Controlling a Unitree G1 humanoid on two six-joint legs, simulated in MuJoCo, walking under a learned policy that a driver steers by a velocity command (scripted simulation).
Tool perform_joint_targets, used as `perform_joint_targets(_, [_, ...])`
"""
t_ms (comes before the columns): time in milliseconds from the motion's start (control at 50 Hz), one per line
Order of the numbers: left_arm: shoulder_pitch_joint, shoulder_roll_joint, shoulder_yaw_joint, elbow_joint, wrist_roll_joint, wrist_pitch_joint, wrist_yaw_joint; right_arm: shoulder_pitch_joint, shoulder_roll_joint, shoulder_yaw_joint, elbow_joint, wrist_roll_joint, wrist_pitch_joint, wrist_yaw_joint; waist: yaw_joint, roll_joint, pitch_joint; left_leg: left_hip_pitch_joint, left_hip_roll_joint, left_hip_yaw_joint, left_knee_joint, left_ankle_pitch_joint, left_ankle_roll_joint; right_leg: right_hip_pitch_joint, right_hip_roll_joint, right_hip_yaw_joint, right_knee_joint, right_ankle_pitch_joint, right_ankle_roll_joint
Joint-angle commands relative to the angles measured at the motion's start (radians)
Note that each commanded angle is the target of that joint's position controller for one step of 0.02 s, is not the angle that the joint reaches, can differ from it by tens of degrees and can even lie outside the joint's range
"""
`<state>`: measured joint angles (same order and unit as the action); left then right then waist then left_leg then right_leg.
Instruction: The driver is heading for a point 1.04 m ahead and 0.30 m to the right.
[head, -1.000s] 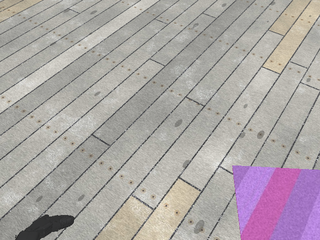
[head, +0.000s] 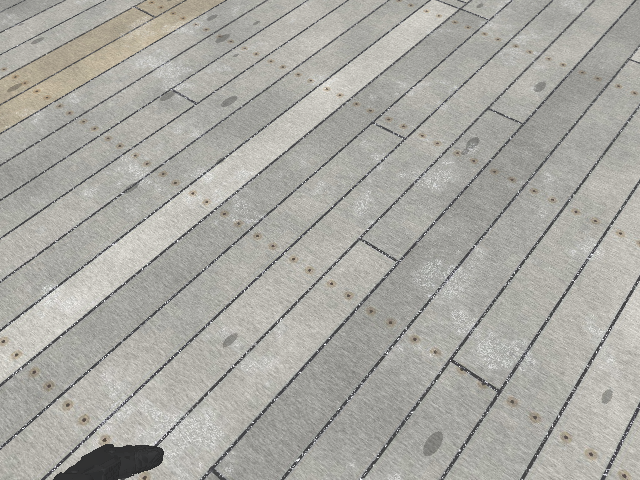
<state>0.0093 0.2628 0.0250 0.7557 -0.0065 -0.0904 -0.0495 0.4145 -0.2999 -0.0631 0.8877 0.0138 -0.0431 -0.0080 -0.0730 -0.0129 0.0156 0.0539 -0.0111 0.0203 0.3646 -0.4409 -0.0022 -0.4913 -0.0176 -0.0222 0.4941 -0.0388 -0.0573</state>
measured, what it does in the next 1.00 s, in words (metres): walks ahead: left foot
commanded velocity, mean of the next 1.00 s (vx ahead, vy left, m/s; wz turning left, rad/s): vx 0.50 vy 0.00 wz -0.19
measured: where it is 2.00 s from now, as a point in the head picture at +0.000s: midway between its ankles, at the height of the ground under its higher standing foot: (384, 253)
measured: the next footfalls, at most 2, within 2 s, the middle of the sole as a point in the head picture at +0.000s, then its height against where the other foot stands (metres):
left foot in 0.52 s outside the picture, level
right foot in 1.06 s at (374, 359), level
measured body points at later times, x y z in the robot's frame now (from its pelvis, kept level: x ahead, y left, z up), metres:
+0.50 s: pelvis +0.28 +0.01 +0.01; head +0.31 +0.02 +0.46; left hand +0.25 +0.30 -0.13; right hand +0.50 -0.21 -0.08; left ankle +0.43 +0.13 -0.71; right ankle +0.13 -0.11 -0.72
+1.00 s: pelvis +0.54 +0.01 +0.01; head +0.57 -0.01 +0.46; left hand +0.79 +0.20 -0.09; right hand +0.50 -0.27 -0.13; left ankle +0.43 +0.14 -0.72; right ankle +0.68 -0.15 -0.70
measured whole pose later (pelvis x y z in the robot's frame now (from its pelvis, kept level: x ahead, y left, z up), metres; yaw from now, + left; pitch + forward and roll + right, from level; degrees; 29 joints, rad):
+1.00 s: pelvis +0.54 +0.01 +0.01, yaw -14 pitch +1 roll +3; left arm 0.09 0.25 0.06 0.77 -0.02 -0.02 -0.05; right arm 0.29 -0.27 -0.07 0.92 0.01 -0.07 -0.02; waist -0.07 -0.03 0.04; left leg 0.11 -0.01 0.27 0.23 -0.35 -0.02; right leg -0.62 -0.08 -0.03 0.64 -0.03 -0.05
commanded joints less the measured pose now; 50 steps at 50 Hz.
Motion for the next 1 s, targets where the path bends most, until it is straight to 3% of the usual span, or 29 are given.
perform_joint_targets(20, [0.415, 0.318, 0.104, 0.051, 0.010, 0.005, 0.018, 0.086, -0.015, 0.017, -0.089, -0.014, -0.025, 0.001, 0.166, -0.213, -0.377, -0.603, -0.016, -0.002, 0.758, 0.238, 0.014, 0.891, -0.335, 0.556, -0.039, -0.170, -0.260])
perform_joint_targets(40, [0.424, 0.230, 0.079, 0.052, -0.005, 0.008, 0.016, 0.045, -0.070, 0.007, -0.073, -0.005, -0.047, 0.005, 0.195, -0.204, -0.396, -0.734, -0.033, -0.144, 0.885, -0.139, 0.023, 0.907, -0.358, 0.743, -0.167, -0.294, -0.262])
perform_joint_targets(60, [0.348, 0.192, 0.063, 0.042, -0.007, 0.008, 0.019, -0.042, -0.137, -0.014, -0.099, 0.024, -0.060, 0.012, 0.183, -0.144, -0.236, -0.821, 0.025, -0.147, 0.933, -0.084, 0.038, 0.782, -0.332, 0.606, -0.193, -0.339, -0.212])
perform_joint_targets(80, [0.275, 0.172, 0.057, 0.027, -0.002, 0.008, 0.021, -0.102, -0.134, -0.012, -0.114, 0.027, -0.064, 0.010, 0.155, -0.076, -0.140, -0.811, 0.079, -0.110, 0.892, 0.010, 0.043, 0.634, -0.297, 0.491, -0.217, -0.285, -0.186])
perform_joint_targets(100, [0.230, 0.145, 0.049, 0.022, 0.005, 0.007, 0.018, -0.145, -0.123, -0.015, -0.119, 0.008, -0.062, 0.004, 0.133, -0.021, -0.063, -0.781, 0.109, -0.090, 0.828, 0.074, 0.039, 0.503, -0.255, 0.407, -0.251, -0.186, -0.172])
perform_joint_targets(140, [0.182, 0.119, 0.043, 0.020, 0.019, -0.003, 0.015, -0.100, -0.091, -0.015, -0.108, 0.000, -0.040, 0.000, 0.074, -0.082, -0.044, -0.664, 0.151, -0.102, 0.761, 0.147, 0.025, 0.354, -0.218, 0.332, -0.314, -0.119, -0.175])
perform_joint_targets(180, [0.187, 0.128, 0.045, 0.033, 0.013, -0.014, 0.017, -0.092, -0.062, -0.011, -0.103, -0.004, -0.022, -0.004, 0.056, -0.070, -0.030, -0.651, 0.158, -0.090, 0.710, 0.189, 0.009, 0.302, -0.201, 0.258, -0.356, -0.062, -0.184])
perform_joint_targets(220, [0.211, 0.159, 0.055, 0.051, 0.009, -0.016, 0.026, -0.164, -0.055, -0.007, -0.129, -0.011, -0.022, -0.004, 0.067, -0.058, 0.003, -0.704, 0.167, -0.086, 0.594, 0.279, -0.014, 0.305, -0.206, 0.212, -0.376, 0.024, -0.195])
perform_joint_targets(260, [0.248, 0.138, 0.049, 0.068, 0.007, -0.011, 0.036, -0.227, -0.062, -0.014, -0.135, -0.016, -0.022, -0.004, 0.089, -0.019, 0.001, -0.736, 0.147, -0.072, 0.510, 0.408, -0.011, 0.360, -0.157, 0.151, -0.379, 0.060, -0.153])
perform_joint_targets(280, [0.253, 0.175, 0.056, 0.073, 0.007, -0.008, 0.038, -0.244, -0.031, -0.001, -0.146, -0.010, -0.027, 0.002, 0.088, -0.072, 0.008, -0.716, 0.153, -0.073, 0.424, 0.451, -0.013, 0.341, -0.177, 0.134, -0.380, 0.082, -0.159])
perform_joint_targets(340, [0.318, 0.179, 0.058, 0.102, -0.005, 0.000, 0.046, -0.371, -0.025, 0.008, -0.171, -0.004, -0.041, 0.017, 0.139, -0.030, 0.039, -0.657, 0.113, -0.029, 0.260, 0.551, -0.014, 0.355, -0.154, 0.085, -0.385, 0.046, -0.138])
perform_joint_targets(440, [0.376, 0.196, 0.066, 0.146, -0.014, 0.026, 0.052, -0.462, -0.045, 0.008, -0.218, 0.004, -0.051, 0.045, 0.147, -0.049, 0.061, -0.696, 0.092, -0.046, 0.151, 0.459, 0.028, 0.536, -0.241, 0.115, -0.307, 0.127, -0.132])
perform_joint_targets(480, [0.364, 0.207, 0.072, 0.149, -0.017, 0.036, 0.057, -0.407, -0.075, -0.003, -0.205, 0.001, -0.055, 0.049, 0.106, -0.062, 0.027, -0.590, 0.066, -0.033, 0.122, 0.392, 0.053, 0.565, -0.246, 0.122, -0.230, 0.257, -0.106])
perform_joint_targets(500, [0.346, 0.206, 0.071, 0.147, -0.019, 0.042, 0.059, -0.321, -0.099, -0.018, -0.181, -0.002, -0.057, 0.045, 0.050, -0.064, -0.024, -0.452, 0.034, -0.003, 0.095, 0.381, 0.071, 0.549, -0.215, 0.104, -0.126, 0.400, -0.087])
perform_joint_targets(520, [0.343, 0.181, 0.059, 0.138, -0.011, 0.045, 0.059, -0.157, -0.150, -0.044, -0.135, -0.007, -0.058, 0.035, -0.023, -0.045, -0.133, -0.198, 0.047, -0.013, 0.109, 0.403, 0.103, 0.454, -0.160, 0.076, 0.066, 0.407, -0.058])
perform_joint_targets(540, [0.358, 0.116, 0.034, 0.107, 0.018, 0.042, 0.059, 0.020, -0.229, -0.064, -0.109, -0.020, -0.054, 0.022, -0.074, 0.102, -0.304, 0.114, 0.258, -0.243, 0.145, 0.414, 0.162, 0.237, -0.077, 0.028, 0.397, 0.073, -0.019])
perform_joint_targets(560, [0.488, 0.015, 0.008, 0.106, -0.004, 0.020, 0.051, 0.030, -0.262, -0.068, -0.090, -0.019, -0.047, 0.028, 0.000, 0.358, -0.407, 0.364, 0.435, -0.679, 0.008, 0.174, 0.300, -0.119, 0.079, 0.065, 0.681, -0.543, 0.024])
perform_joint_targets(580, [0.409, 0.145, 0.038, 0.119, -0.031, 0.007, 0.049, 0.002, -0.153, -0.042, -0.105, -0.010, -0.048, 0.027, -0.042, 0.211, -0.318, 0.287, 0.403, -0.657, -0.049, 0.036, 0.257, -0.216, 0.019, 0.164, 0.778, -0.541, 0.017])
perform_joint_targets(600, [0.321, 0.182, 0.052, 0.091, -0.046, 0.000, 0.048, -0.069, -0.115, -0.029, -0.112, -0.010, -0.052, 0.022, -0.034, 0.165, -0.180, 0.159, 0.374, -0.503, -0.073, 0.065, 0.212, -0.258, -0.025, 0.147, 0.777, -0.441, 0.006])
perform_joint_targets(620, [0.284, 0.167, 0.053, 0.087, -0.042, 0.001, 0.054, -0.135, -0.096, -0.022, -0.116, -0.015, -0.056, 0.021, -0.002, 0.098, -0.116, 0.033, 0.340, -0.403, -0.106, 0.157, 0.192, -0.220, -0.069, 0.130, 0.743, -0.353, 0.012])
perform_joint_targets(640, [0.274, 0.153, 0.058, 0.088, -0.029, 0.009, 0.058, -0.181, -0.067, -0.015, -0.115, -0.019, -0.060, 0.023, 0.022, 0.086, -0.058, -0.061, 0.307, -0.316, -0.145, 0.226, 0.183, -0.191, -0.093, 0.130, 0.695, -0.295, 0.019])
perform_joint_targets(660, [0.302, 0.131, 0.059, 0.092, -0.028, 0.021, 0.056, -0.202, -0.061, -0.014, -0.110, -0.030, -0.067, 0.023, 0.053, 0.120, -0.049, -0.128, 0.295, -0.256, -0.172, 0.288, 0.176, -0.125, -0.117, 0.141, 0.676, -0.253, 0.024])
perform_joint_targets(700, [0.313, 0.096, 0.060, 0.101, -0.030, 0.048, 0.057, -0.224, -0.033, -0.013, -0.095, -0.029, -0.077, 0.024, 0.071, 0.092, -0.021, -0.179, 0.253, -0.140, -0.214, 0.372, 0.168, -0.103, -0.122, 0.131, 0.655, -0.221, 0.027])
perform_joint_targets(720, [0.308, 0.079, 0.058, 0.085, -0.031, 0.058, 0.058, -0.229, -0.070, -0.021, -0.087, -0.032, -0.081, 0.021, 0.089, 0.115, -0.009, -0.203, 0.280, -0.114, -0.231, 0.402, 0.184, -0.120, -0.128, 0.134, 0.636, -0.190, 0.036])
perform_joint_targets(800, [0.217, 0.073, 0.059, 0.044, -0.019, 0.061, 0.048, -0.211, -0.092, -0.031, -0.060, -0.034, -0.077, 0.004, 0.071, 0.063, 0.032, -0.169, 0.259, 0.016, -0.258, 0.469, 0.179, -0.195, -0.124, 0.131, 0.445, -0.007, 0.056])
perform_joint_targets(880, [0.078, 0.052, 0.046, -0.004, -0.011, 0.050, 0.021, -0.166, -0.109, -0.035, -0.039, -0.021, -0.062, -0.009, 0.016, 0.036, 0.071, -0.120, 0.234, 0.141, -0.257, 0.535, 0.151, -0.167, -0.094, 0.032, 0.232, 0.112, 0.041])
perform_joint_targets(920, [0.021, 0.040, 0.039, -0.042, -0.013, 0.051, 0.010, -0.127, -0.136, -0.044, -0.021, -0.013, -0.049, -0.011, -0.003, 0.043, 0.084, -0.048, 0.278, 0.144, -0.238, 0.558, 0.156, -0.192, -0.097, 0.015, 0.184, 0.087, 0.028])
perform_joint_targets(960, [-0.009, 0.046, 0.041, -0.073, -0.014, 0.052, -0.003, -0.109, -0.147, -0.049, -0.010, -0.004, -0.030, -0.011, 0.002, 0.052, 0.087, 0.036, 0.301, 0.166, -0.183, 0.669, 0.143, -0.209, -0.077, -0.012, 0.145, 0.021, 0.004])
perform_joint_targets(1000, [0.019, 0.078, 0.055, -0.087, -0.015, 0.056, -0.011, -0.135, -0.168, -0.056, -0.016, 0.006, -0.015, -0.017, 0.042, 0.076, 0.047, 0.082, 0.306, 0.195, -0.080, 0.968, 0.123, -0.128, -0.026, -0.062, 0.140, -0.072, -0.031])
